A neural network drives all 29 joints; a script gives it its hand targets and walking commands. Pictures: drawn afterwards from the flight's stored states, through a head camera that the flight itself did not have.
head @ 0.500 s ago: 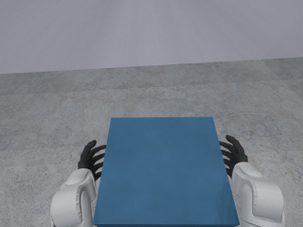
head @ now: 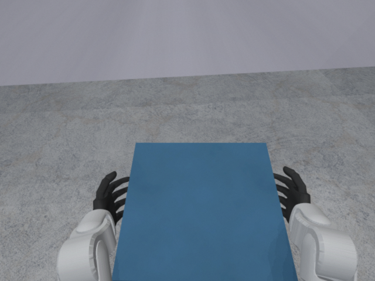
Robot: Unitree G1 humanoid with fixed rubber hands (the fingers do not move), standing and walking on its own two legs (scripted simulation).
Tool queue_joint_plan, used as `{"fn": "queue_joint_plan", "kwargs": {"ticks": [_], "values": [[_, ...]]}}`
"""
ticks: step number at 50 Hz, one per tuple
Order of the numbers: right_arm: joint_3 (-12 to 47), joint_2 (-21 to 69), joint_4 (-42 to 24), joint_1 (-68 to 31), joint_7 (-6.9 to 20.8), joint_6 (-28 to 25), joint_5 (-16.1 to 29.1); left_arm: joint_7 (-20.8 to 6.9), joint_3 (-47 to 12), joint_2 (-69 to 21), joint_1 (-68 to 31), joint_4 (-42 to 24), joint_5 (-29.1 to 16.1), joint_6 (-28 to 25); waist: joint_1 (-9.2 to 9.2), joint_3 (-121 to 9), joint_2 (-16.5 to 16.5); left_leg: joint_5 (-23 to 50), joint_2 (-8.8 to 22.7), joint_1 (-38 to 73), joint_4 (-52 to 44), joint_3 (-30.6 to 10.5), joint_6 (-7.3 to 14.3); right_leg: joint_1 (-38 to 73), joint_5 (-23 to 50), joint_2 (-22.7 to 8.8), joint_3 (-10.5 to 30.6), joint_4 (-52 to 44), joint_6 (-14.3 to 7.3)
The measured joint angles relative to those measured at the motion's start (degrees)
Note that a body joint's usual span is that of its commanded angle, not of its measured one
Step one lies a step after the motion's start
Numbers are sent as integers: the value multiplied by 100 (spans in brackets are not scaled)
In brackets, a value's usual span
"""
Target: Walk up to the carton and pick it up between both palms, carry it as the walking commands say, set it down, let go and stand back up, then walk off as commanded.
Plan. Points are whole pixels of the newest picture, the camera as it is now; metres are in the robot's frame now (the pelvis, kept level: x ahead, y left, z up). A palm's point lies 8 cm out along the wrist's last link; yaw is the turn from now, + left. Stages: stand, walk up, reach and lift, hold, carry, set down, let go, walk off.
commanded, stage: carry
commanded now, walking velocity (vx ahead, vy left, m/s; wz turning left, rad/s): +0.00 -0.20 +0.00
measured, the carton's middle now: (200, 219) +0.24 +0.00 +0.03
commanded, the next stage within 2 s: none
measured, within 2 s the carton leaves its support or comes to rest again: neither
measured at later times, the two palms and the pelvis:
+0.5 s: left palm (132, 214) +0.22 +0.12 +0.10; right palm (327, 211) +0.22 -0.22 +0.10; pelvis -0.01 -0.04 +0.00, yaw -1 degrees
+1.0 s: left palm (161, 207) +0.23 +0.07 +0.11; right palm (358, 203) +0.23 -0.28 +0.11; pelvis +0.00 -0.10 +0.01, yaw +0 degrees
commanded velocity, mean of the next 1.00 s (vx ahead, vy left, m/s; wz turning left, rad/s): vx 0.00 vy -0.20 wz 0.00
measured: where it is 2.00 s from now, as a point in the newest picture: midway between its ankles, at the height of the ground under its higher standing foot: outside the picture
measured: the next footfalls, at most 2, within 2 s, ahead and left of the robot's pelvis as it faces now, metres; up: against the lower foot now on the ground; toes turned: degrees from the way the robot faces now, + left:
right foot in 1.04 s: +0.06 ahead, -0.28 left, +0.00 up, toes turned -7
left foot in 1.28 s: +0.03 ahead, -0.07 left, +0.00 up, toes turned +10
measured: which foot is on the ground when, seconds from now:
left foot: down 0.00-1.00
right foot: down 0.00-0.76, up 0.78-1.00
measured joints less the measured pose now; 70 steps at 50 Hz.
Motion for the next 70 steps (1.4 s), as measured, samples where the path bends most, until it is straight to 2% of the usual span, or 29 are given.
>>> {"fn": "queue_joint_plan", "kwargs": {"ticks": [8, 20, 23, 27, 28, 31, 32, 34, 36, 37, 38, 39, 40, 43, 45, 47, 49, 52, 54, 56, 59, 61, 64, 67, 70], "values": [[-27, -74, -138, -38, -5, 56, 77, 16, -28, -57, -21, -121, 15, 9, -65, 74, 19, -34, 251, -177, 116, -98, -219, -96, -1, 203, -160, -35, -203], [-31, -14, -278, 59, 8, 73, 106, 14, -43, -69, 102, -312, 6, 54, -81, 82, -67, 146, 377, -129, -127, -56, -302, -72, 148, 294, -226, -256, -284], [-29, -6, -272, 61, 10, 79, 111, 15, -39, -68, 108, -336, 14, 82, -84, 72, -112, 245, 396, -39, -290, -13, -341, -19, 200, 292, -232, -362, -150], [-23, 35, -272, 40, 3, 95, 86, 0, -41, -13, 87, -346, 21, 115, -106, 9, -114, 263, 427, 1, -303, 19, -424, -93, 37, 239, -281, -145, 231], [-21, 33, -263, 28, 1, 103, 71, -3, -44, -1, 68, -317, 21, 116, -95, -16, -93, 214, 442, -28, -215, 12, -447, -127, -20, 236, -303, -45, 200], [-23, -82, -211, 16, -1, 140, 54, 15, -51, -61, -33, -149, 33, 120, -38, -53, -61, -391, 456, -280, 346, -8, -340, -149, 14, 264, -395, -44, -416], [-22, -125, -191, 14, -2, 160, 60, 26, -71, -70, -39, -101, 40, 114, -39, -34, -66, -622, 412, -393, 655, -10, -261, -112, 68, 259, -435, -132, -488], [-15, -136, -177, 13, -9, 189, 78, 38, -83, -67, 9, -112, 43, 117, -52, 2, -80, -789, 295, -453, 928, 52, -90, 22, 209, 272, -505, -416, -445], [-19, -102, -223, 16, -11, 172, 116, 41, -70, -71, 60, -237, 36, 127, -50, 14, -97, -696, 169, -256, 522, 200, 59, 131, 339, 316, -554, -678, -355], [-16, -94, -256, 8, -8, 156, 133, 41, -66, -73, 75, -311, 35, 127, -46, 11, -81, -485, 134, -42, -8, 304, 134, 141, 360, 353, -582, -723, -239], [-6, -56, -253, -17, -9, 129, 136, 33, -50, -41, 72, -361, 35, 127, -42, 24, -125, 57, 103, 65, -348, 325, 166, 95, 299, 336, -585, -629, -23], [4, -9, -219, -28, -10, 106, 115, 9, -40, 5, 86, -364, 25, 129, -49, 15, -143, 293, 123, 46, -363, 329, 144, -54, -75, 310, -536, -261, 223], [6, 27, -188, -9, -14, 99, 94, 2, -44, 42, 99, -333, 19, 135, -57, 0, -110, 311, 176, 24, -324, 314, 102, -253, -446, 303, -393, 329, 368], [-31, 46, -216, 109, -22, 92, 82, 10, -67, 35, 60, -241, -7, 168, -32, 4, -13, 267, 322, 113, -463, 246, -29, -661, -890, 126, 70, 1840, 489], [-79, 46, -298, 121, -17, 75, 101, 16, -80, 7, 2, -249, -18, 148, 0, 51, 32, 308, 422, 170, -558, 216, -112, -633, -944, -95, 249, 1909, 554], [-87, 43, -365, 94, -13, 48, 105, 18, -90, 24, -51, -286, -35, 118, 21, 101, 77, 320, 553, 175, -563, 193, -204, -458, -1046, -263, 312, 1491, 625], [-68, 41, -412, 80, -13, 31, 93, 20, -96, 57, -76, -320, -58, 102, 27, 126, 117, 300, 703, 144, -518, 167, -324, -205, -954, -346, 265, 867, 661], [-57, 38, -496, 106, -10, 33, 76, 21, -109, 68, -85, -352, -85, 96, 29, 116, 90, 152, 872, 14, -223, 112, -559, 351, -223, -415, 46, -344, 646], [-104, -117, -452, 106, 37, 60, 104, 49, -150, -80, -98, -205, -40, 23, 33, 131, 234, -287, 989, -268, 323, -37, -556, 230, -48, -306, -74, -168, 524], [-116, -219, -398, 109, 40, 94, 156, 90, -246, -66, -77, -130, -7, 4, -4, 203, 178, -1157, 734, -665, 1335, -120, -464, 107, -259, -363, -87, 72, 398], [-92, -167, -374, 69, 26, 78, 199, 85, -199, -69, 38, -253, -1, -22, -43, 277, 109, -1279, 378, -1034, 2260, 64, -301, 60, -313, -396, -104, 115, 298], [-83, -92, -383, 51, 28, 40, 198, 67, -145, -77, 104, -356, -7, -42, -20, 271, 89, -1057, 210, -970, 1940, 250, -192, 44, -300, -350, -142, 126, 255], [-73, -27, -429, 19, 56, 6, 157, 52, -114, -71, 125, -467, -8, -54, 24, 204, 91, -81, 51, -453, 323, 439, -5, -39, -405, -215, -252, 351, 198], [20, 45, -157, 75, 42, -65, 54, 24, -85, 78, 127, -283, -23, 24, 76, 131, -138, 50, 95, -465, 341, 469, 253, -381, -1159, -138, 14, 1330, 375], [-31, 55, -114, 218, 50, -70, 51, 45, -122, 41, 118, -187, -1, 109, 87, 112, -201, 215, 208, -282, -4, 460, 185, -684, -1151, -165, 257, 2387, 504]]}}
